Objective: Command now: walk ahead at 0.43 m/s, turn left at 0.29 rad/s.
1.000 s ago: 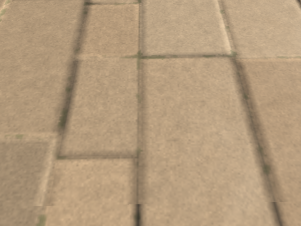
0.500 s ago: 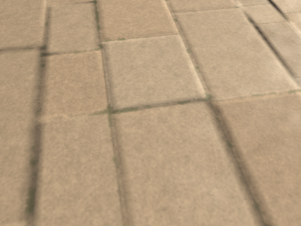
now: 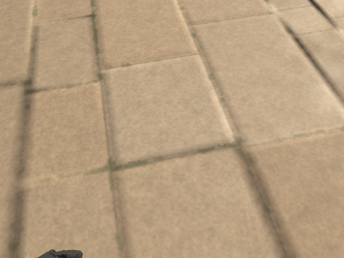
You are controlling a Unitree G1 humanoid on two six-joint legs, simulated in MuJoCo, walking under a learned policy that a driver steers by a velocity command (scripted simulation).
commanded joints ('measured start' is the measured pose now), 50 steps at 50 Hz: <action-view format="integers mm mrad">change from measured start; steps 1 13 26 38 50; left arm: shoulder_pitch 109 101 175 201 127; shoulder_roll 102 179 128 320 205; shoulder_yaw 35 62 53 108 78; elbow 2 110 168 96 59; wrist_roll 14 -11 -24 5 -16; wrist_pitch -15 20 142 139 89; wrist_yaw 3 43 69 48 77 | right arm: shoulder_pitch -50 -221 -317 -342 -384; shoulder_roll -108 -20 -96 -35 -52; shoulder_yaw -38 -26 -49 -54 -73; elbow -96 -211 -181 -139 -109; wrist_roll -7 -35 -56 -41 -26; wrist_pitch -7 40 55 89 60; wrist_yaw -9 26 -32 -50 -56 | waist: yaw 59 67 74 74 73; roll -124 -76 118 -376 -162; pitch -67 -66 -120 6 -97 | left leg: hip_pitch -319 -150 48 -369 -308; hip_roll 100 54 278 -7 -16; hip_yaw -49 37 -59 226 -29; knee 72 -456 -843 -242 -241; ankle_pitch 91 385 427 -210 118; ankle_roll -16 -24 224 -90 -105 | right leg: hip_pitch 323 294 -42 249 347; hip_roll -287 -264 -60 -374 -202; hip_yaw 292 -30 66 574 408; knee -281 -250 556 -253 -190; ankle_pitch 246 581 -344 167 191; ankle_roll -163 -156 131 -242 -166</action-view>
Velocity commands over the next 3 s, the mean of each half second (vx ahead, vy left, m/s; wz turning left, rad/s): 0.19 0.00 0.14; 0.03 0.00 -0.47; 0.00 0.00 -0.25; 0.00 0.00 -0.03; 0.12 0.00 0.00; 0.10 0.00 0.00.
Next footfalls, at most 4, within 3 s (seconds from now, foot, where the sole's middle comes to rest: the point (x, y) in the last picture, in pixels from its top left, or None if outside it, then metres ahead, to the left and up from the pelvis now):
0.34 left None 0.27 0.15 -0.77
0.74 right None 0.20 -0.11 -0.77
1.22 left None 0.26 0.11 -0.77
1.50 right None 0.15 -0.14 -0.77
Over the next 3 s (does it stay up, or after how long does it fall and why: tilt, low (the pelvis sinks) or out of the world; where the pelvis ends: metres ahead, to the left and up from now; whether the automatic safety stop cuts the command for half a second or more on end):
stays up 0.33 -0.05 0.00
